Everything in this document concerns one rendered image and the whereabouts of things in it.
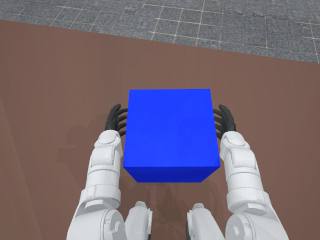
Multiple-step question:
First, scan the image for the carton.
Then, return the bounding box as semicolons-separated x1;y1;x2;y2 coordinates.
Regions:
123;89;221;183

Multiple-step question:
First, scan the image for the robot left hand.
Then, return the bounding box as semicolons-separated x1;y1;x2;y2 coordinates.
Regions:
104;103;128;137

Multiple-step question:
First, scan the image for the robot right upper arm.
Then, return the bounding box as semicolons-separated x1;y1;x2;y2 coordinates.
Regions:
225;212;289;240

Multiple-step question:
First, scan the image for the robot left thigh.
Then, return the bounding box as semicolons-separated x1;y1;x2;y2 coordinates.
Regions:
124;206;153;240

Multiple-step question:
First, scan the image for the robot right thigh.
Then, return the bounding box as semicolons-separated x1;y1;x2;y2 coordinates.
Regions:
187;208;225;240

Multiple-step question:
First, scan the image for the robot left upper arm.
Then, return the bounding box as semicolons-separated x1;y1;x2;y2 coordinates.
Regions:
67;208;128;240

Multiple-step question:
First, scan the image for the left robot forearm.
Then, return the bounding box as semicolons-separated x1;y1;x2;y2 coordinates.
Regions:
66;130;123;240

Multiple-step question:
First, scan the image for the right robot forearm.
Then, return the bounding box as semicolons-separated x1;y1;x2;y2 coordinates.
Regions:
219;131;289;240

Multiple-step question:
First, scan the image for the robot thigh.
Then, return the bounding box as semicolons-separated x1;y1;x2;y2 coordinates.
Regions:
124;206;153;240
187;208;225;240

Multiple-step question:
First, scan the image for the robot right hand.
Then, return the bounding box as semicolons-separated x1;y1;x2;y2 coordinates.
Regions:
213;104;237;140

